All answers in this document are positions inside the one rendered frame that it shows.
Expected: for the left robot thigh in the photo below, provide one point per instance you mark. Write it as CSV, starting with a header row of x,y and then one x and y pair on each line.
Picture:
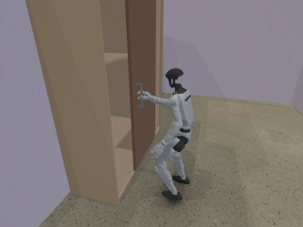
x,y
174,145

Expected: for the right robot forearm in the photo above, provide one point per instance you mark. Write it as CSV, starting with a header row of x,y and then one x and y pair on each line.
x,y
159,100

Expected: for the left robot upper arm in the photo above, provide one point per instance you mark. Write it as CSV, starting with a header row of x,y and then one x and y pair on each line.
x,y
174,103

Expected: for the right robot thigh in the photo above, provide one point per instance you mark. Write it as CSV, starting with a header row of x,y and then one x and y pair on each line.
x,y
176,155

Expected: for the right robot hand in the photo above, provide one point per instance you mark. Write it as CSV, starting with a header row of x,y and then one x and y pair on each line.
x,y
146,96

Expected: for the left robot forearm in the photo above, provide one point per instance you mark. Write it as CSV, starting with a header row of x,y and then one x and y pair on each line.
x,y
170,135

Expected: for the left robot hand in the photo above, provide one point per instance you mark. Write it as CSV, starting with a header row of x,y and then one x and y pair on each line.
x,y
158,150

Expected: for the robot thigh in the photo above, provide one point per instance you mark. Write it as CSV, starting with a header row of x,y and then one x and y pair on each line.
x,y
176,155
174,145

